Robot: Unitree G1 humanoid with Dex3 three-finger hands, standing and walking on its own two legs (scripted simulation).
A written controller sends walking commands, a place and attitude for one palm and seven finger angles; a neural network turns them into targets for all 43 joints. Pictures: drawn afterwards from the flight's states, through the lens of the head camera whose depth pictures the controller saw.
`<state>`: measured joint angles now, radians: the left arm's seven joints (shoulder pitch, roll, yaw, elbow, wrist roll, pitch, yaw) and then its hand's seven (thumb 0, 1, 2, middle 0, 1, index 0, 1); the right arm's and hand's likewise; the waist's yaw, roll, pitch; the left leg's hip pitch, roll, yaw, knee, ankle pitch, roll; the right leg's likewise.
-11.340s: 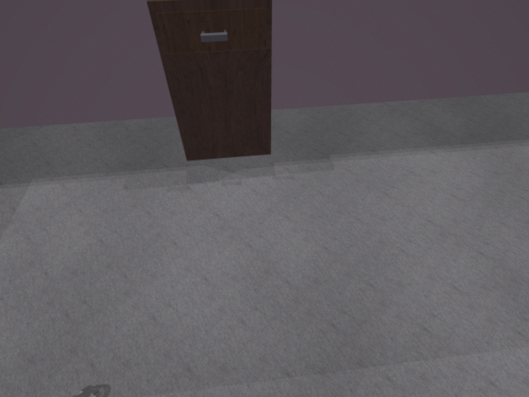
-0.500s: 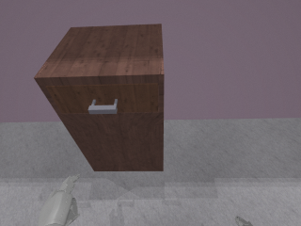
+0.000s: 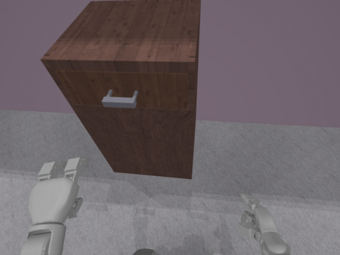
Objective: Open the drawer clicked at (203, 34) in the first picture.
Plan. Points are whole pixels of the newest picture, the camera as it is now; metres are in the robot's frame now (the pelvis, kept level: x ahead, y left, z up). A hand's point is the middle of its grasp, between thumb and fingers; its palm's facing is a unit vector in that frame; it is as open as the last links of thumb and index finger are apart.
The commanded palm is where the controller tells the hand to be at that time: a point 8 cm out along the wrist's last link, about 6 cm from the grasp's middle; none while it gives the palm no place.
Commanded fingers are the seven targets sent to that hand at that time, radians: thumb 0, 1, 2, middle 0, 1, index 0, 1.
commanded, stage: raise the hand with hooked fingers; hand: left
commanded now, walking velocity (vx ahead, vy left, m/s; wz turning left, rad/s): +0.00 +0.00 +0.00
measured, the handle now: (121, 97) +0.58 +0.26 -0.01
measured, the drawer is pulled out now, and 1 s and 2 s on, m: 0.00 0.00 0.00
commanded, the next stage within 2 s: move the hooked fingers above the handle in 1.20 s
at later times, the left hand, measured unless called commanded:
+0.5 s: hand (69, 158) +0.29 +0.27 +0.08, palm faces +0.08 -0.09 -0.99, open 13.1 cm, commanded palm +0.26 +0.27 +0.14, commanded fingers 0.00 -0.50 0.30 -0.30 -1.20 -0.30 -1.20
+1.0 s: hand (65, 133) +0.32 +0.28 +0.12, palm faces -0.01 -0.09 -1.00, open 13.9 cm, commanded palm +0.30 +0.28 +0.18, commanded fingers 0.00 -0.50 0.30 -0.30 -1.20 -0.30 -1.20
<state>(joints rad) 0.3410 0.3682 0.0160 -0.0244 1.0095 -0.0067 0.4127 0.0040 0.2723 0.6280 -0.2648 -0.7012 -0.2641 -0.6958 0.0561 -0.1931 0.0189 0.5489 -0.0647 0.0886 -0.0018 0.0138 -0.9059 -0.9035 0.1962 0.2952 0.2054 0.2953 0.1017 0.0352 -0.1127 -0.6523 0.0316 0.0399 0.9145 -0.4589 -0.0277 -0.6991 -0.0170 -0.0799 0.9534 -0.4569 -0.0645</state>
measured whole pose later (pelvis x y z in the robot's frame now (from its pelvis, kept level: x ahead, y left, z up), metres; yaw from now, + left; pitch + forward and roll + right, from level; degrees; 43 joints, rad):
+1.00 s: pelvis +0.02 +0.04 +0.05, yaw -1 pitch +4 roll +0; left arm -0.09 0.46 -0.05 0.10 0.94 0.01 0.05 0.00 -0.49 0.30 -0.32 -1.20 -0.31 -1.20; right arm 0.16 -0.25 0.00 0.61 0.00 0.12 -0.01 0.01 -0.90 -0.90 0.20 0.30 0.21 0.30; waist 0.09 0.08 -0.02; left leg -0.27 -0.01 0.07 0.49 -0.29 0.03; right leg -0.31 -0.03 -0.05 0.51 -0.26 0.00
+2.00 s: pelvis +0.01 +0.03 +0.04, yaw -1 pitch +11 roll +1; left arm -0.50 0.45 -0.04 0.68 1.04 -0.09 0.20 0.00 -0.49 0.30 -0.32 -1.20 -0.32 -1.20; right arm 0.27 -0.27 -0.06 0.67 0.01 0.12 -0.04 0.01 -0.91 -0.90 0.20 0.30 0.20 0.30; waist 0.00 0.05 -0.07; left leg -0.47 0.01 0.07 0.61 -0.32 0.01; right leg -0.51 -0.02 -0.05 0.63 -0.30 -0.02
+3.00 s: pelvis +0.02 +0.05 +0.02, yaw -3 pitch +21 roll -2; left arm -0.87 0.52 0.02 1.12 1.11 -0.08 0.31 0.00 -0.48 0.30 -0.32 -1.20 -0.32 -1.20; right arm 0.40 -0.28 -0.06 0.71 -0.03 0.12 -0.01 0.01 -0.90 -0.90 0.20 0.30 0.21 0.30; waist -0.13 0.05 -0.14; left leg -0.76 0.03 0.07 0.79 -0.40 0.04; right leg -0.78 0.00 -0.04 0.74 -0.33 0.00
